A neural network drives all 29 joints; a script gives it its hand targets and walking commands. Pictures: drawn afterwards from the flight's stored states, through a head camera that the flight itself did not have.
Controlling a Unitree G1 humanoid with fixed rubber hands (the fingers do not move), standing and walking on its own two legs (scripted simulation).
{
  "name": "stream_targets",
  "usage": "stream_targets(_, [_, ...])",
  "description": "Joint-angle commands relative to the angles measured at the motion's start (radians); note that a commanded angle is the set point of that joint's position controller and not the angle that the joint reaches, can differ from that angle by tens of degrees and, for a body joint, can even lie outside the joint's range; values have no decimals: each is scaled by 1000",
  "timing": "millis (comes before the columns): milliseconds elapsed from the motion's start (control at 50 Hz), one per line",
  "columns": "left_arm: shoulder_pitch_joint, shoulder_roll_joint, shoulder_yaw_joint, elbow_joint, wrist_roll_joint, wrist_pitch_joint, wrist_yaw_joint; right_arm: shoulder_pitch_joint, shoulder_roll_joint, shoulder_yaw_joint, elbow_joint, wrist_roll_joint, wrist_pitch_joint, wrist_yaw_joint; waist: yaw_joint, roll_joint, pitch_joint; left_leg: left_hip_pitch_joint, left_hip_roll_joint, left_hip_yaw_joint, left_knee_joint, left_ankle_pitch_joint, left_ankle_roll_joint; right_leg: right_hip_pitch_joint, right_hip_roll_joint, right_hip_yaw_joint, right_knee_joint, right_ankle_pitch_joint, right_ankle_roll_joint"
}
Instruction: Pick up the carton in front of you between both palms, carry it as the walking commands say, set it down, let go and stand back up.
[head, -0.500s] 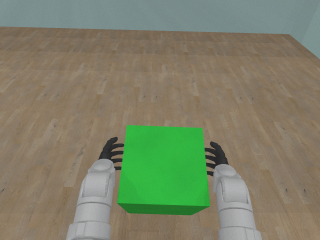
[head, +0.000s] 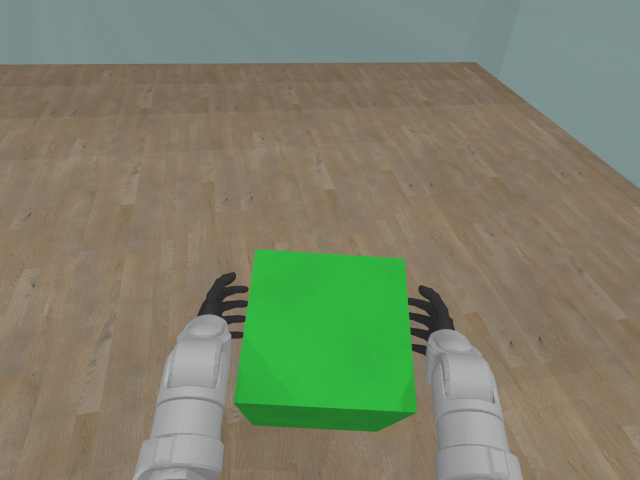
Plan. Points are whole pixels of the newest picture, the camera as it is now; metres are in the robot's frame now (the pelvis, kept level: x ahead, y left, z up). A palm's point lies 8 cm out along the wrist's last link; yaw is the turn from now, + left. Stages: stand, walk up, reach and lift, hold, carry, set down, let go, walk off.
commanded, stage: hold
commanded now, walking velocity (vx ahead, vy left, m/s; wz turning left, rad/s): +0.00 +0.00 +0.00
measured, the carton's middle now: (322, 349) +0.32 +0.00 -0.06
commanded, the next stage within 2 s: set down in 0.16 s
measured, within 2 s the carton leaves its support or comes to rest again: neither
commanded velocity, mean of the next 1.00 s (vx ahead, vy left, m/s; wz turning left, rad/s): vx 0.00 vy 0.00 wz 0.00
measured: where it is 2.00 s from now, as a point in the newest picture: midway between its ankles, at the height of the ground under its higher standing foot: outside the picture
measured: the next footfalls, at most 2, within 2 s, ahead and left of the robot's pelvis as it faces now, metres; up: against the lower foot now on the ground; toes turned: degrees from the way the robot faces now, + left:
none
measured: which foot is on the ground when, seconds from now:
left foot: down 0.00-1.00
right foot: down 0.00-1.00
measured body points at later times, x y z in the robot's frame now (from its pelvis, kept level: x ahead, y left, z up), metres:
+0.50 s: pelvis +0.00 +0.00 -0.01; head +0.02 +0.02 +0.44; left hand +0.34 +0.17 -0.01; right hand +0.35 -0.13 -0.01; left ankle +0.06 +0.11 -0.74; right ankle -0.01 -0.14 -0.74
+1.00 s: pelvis -0.04 -0.02 -0.12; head +0.20 +0.01 +0.26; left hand +0.37 +0.18 -0.20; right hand +0.42 -0.11 -0.20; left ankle +0.06 +0.12 -0.74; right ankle -0.01 -0.14 -0.74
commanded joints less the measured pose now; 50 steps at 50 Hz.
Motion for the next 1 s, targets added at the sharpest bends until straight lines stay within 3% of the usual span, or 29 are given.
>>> stream_targets(0, [-505,-995,-569,-34,-290,-51,-285,-546,959,526,-62,257,-56,277,-10,66,-270,351,-51,-73,-26,60,-26,-242,90,-11,-113,23,-56])
stream_targets(180, [-536,-996,-558,-21,-295,-47,-288,-568,956,501,-50,244,-56,281,-12,70,-278,364,-35,-88,-29,62,-33,-250,93,-6,-105,14,-62])
stream_targets(240, [-583,-996,-511,26,-276,-53,-285,-622,950,466,2,223,-65,286,-1,72,-251,342,-32,-88,-23,1,-31,-278,90,-3,-92,-27,-64])
stream_targets(380, [-725,-929,-245,265,-132,-128,-268,-797,909,262,240,86,-155,276,38,60,-179,212,-41,-73,45,-95,-12,-407,99,-9,-4,-108,-60])
stream_targets(460, [-735,-812,-77,351,-32,-212,-239,-809,807,111,333,-14,-238,235,52,49,-176,93,-59,-50,128,-28,-8,-532,115,-23,61,-96,-53])
stream_targets(520, [-735,-742,-24,358,11,-302,-223,-794,741,61,361,-57,-324,208,56,44,-236,-5,-76,-31,204,68,-15,-613,128,-31,116,-48,-41])
stream_targets(620, [-792,-782,-115,359,-11,-463,-232,-830,766,166,357,-13,-481,179,41,30,-480,-100,-96,-18,351,250,-26,-703,149,-46,228,97,-14])
stream_targets(680, [-850,-843,-224,321,-58,-532,-243,-893,822,304,308,56,-547,173,61,28,-754,-144,-98,-20,468,403,-22,-750,162,-45,330,246,6])
stream_targets(760, [-911,-863,-362,215,-122,-553,-256,-982,867,467,190,146,-564,166,92,17,-1106,-202,-99,-4,604,540,-27,-804,169,-56,464,390,29])
stream_targets(800, [-929,-868,-401,186,-141,-539,-260,-1007,873,512,166,173,-545,166,101,8,-1192,-263,-103,8,649,526,-33,-845,171,-64,511,388,36])
stream_targets(860, [-945,-872,-401,190,-143,-499,-272,-1028,882,520,188,185,-502,182,115,-9,-1182,-404,-110,29,683,394,-40,-917,174,-74,556,288,39])
stream_targets(980, [-1007,-891,-303,284,-106,-414,-291,-1103,877,413,329,154,-423,236,125,-20,-1021,-645,-110,48,734,138,-40,-1131,177,-93,625,32,21])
